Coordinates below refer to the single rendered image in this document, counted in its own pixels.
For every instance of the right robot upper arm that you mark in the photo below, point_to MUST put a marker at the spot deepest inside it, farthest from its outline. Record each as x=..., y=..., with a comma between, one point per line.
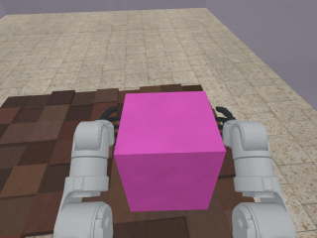
x=261, y=220

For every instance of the carton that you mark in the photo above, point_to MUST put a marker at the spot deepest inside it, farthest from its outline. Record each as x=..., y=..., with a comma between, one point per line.
x=169, y=151

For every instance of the left robot upper arm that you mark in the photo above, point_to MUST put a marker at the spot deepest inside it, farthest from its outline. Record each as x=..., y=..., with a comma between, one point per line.
x=85, y=219

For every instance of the robot left hand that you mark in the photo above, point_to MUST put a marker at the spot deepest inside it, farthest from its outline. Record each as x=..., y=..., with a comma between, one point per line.
x=105, y=116

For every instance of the right robot forearm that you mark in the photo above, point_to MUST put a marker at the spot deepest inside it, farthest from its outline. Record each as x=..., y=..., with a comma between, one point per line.
x=252, y=161

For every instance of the robot right hand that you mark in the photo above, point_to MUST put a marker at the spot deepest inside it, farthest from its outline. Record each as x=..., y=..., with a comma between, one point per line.
x=227, y=113

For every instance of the left robot forearm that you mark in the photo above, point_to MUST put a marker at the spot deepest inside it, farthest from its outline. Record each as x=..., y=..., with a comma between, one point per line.
x=89, y=160

